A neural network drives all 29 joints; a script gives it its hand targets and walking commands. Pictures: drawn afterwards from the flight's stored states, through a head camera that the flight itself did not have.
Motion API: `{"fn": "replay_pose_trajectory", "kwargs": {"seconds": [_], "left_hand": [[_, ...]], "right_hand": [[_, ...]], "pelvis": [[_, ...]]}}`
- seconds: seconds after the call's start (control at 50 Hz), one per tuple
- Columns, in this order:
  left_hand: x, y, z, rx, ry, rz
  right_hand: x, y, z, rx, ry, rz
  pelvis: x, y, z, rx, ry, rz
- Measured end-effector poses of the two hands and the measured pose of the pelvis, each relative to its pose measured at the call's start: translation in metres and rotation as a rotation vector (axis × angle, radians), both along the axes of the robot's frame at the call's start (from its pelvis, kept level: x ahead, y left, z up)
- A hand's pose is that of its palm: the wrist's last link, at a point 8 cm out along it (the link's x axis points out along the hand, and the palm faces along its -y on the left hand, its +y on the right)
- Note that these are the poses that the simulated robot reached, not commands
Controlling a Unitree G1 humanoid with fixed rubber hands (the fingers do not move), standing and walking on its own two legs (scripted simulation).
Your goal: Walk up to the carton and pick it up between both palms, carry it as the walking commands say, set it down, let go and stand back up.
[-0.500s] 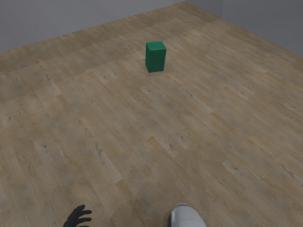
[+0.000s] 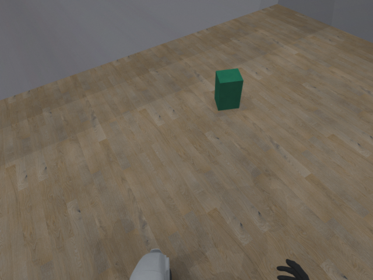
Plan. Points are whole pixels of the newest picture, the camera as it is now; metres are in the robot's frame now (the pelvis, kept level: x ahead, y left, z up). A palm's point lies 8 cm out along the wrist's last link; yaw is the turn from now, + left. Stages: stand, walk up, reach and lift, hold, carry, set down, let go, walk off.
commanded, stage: walk up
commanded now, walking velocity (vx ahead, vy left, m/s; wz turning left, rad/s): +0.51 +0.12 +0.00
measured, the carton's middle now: (227, 90) +1.48 -0.15 -0.65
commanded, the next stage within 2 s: none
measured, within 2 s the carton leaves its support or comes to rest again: neither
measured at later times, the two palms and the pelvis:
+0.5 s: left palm (111, 196) +0.35 +0.28 -0.15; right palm (293, 273) +0.17 -0.20 -0.11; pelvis +0.25 +0.05 +0.00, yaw +0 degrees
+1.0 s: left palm (141, 161) +0.45 +0.20 -0.11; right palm (288, 138) +0.58 -0.28 -0.14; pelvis +0.50 -0.04 +0.00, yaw +0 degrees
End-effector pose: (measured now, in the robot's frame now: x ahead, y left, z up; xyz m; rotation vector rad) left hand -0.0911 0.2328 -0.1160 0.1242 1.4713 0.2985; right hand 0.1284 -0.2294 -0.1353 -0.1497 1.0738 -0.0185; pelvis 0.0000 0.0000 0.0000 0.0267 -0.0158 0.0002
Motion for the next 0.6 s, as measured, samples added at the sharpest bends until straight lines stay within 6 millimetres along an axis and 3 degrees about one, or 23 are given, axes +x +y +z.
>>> {"fn": "replay_pose_trajectory", "kwargs": {"seconds": [0.12,0.18,0.22,0.28,0.38,0.48,0.54,0.6], "left_hand": [[0.035,0.016,-0.019,-0.046,0.106,0.057],[0.071,0.035,-0.042,-0.076,0.152,0.033],[0.117,0.050,-0.049,-0.078,0.110,-0.006],[0.201,0.068,-0.048,-0.072,-0.016,-0.077],[0.322,0.074,-0.039,-0.090,-0.165,-0.173],[0.418,0.053,-0.031,-0.128,-0.266,-0.227],[0.473,0.031,-0.027,-0.151,-0.321,-0.257],[0.530,0.006,-0.022,-0.162,-0.374,-0.290]], "right_hand": [[0.122,0.047,0.005,-0.004,-0.115,0.068],[0.161,0.056,-0.003,-0.058,-0.156,0.049],[0.156,0.053,-0.004,-0.095,-0.104,0.015],[0.122,0.038,0.004,-0.150,0.036,-0.061],[0.066,0.028,0.019,-0.185,0.227,-0.170],[0.041,0.029,0.026,-0.172,0.362,-0.247],[0.044,0.027,0.026,-0.154,0.410,-0.278],[0.061,0.019,0.021,-0.134,0.437,-0.300]], "pelvis": [[0.072,0.028,-0.016,-0.020,0.022,-0.001],[0.112,0.047,-0.033,-0.033,0.028,-0.007],[0.130,0.054,-0.031,-0.034,0.029,-0.011],[0.157,0.058,-0.018,-0.046,0.021,-0.020],[0.200,0.059,-0.003,-0.061,0.005,-0.011],[0.243,0.049,0.002,-0.065,-0.005,-0.004],[0.271,0.037,0.002,-0.062,-0.004,-0.002],[0.301,0.022,-0.001,-0.055,0.003,-0.002]]}}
